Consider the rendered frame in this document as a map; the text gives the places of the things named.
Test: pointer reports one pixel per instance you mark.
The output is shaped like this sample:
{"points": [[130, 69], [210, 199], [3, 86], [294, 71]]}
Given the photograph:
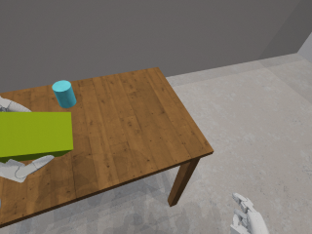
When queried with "sponge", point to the sponge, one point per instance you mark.
{"points": [[28, 136]]}

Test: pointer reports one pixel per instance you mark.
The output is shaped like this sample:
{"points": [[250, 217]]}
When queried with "table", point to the table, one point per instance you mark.
{"points": [[125, 127]]}

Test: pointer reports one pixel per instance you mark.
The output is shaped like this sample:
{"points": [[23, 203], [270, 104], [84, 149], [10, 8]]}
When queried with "left robot hand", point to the left robot hand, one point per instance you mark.
{"points": [[13, 169]]}

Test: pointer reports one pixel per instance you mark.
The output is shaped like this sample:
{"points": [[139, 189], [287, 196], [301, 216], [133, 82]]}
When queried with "right robot hand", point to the right robot hand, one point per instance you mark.
{"points": [[252, 223]]}

